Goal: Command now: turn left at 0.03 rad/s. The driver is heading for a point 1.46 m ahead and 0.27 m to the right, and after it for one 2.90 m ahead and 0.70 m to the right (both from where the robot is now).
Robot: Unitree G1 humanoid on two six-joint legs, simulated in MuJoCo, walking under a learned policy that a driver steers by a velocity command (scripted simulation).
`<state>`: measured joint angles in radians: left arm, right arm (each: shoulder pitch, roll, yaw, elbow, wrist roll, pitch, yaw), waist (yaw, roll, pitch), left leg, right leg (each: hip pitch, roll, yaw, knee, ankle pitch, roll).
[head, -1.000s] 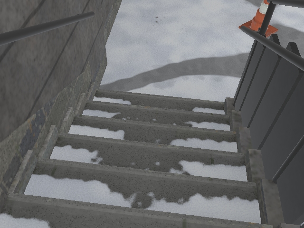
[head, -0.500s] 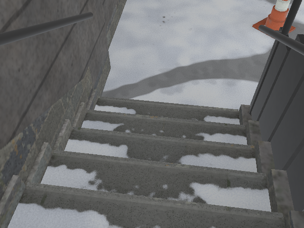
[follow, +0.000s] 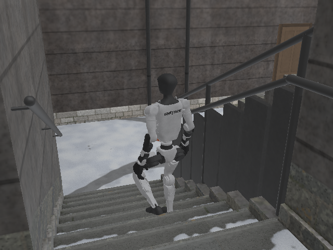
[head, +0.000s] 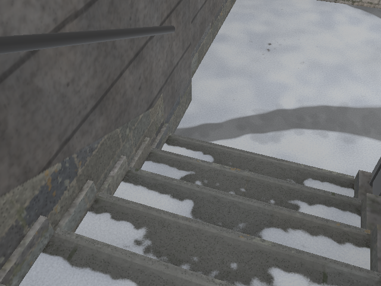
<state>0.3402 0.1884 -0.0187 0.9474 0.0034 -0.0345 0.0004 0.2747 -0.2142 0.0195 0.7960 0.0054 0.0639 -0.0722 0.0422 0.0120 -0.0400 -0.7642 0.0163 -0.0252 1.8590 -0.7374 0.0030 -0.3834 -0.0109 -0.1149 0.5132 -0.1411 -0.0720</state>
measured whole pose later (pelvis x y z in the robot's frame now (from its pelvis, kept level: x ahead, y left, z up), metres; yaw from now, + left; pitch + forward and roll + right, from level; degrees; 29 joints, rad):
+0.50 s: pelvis -0.08 +0.05 +0.11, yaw +0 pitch +0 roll -2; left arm 0.26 0.23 0.08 0.87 0.02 0.10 0.03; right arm 0.38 -0.18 0.02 0.87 -0.02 0.01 -0.03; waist -0.01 -0.04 -0.01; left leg -0.38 0.00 0.09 0.93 -0.55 0.09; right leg -0.60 0.12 0.18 1.27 -0.16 0.03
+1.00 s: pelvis -0.14 +0.02 +0.17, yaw -1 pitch -3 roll +0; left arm 0.31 0.16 0.01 1.05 0.01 0.03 0.01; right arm 0.25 -0.20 -0.04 1.04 -0.01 0.03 -0.02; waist -0.01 0.02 0.03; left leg -0.14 0.00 0.07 0.35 -0.16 0.03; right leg -0.03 0.05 0.02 0.31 -0.23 -0.03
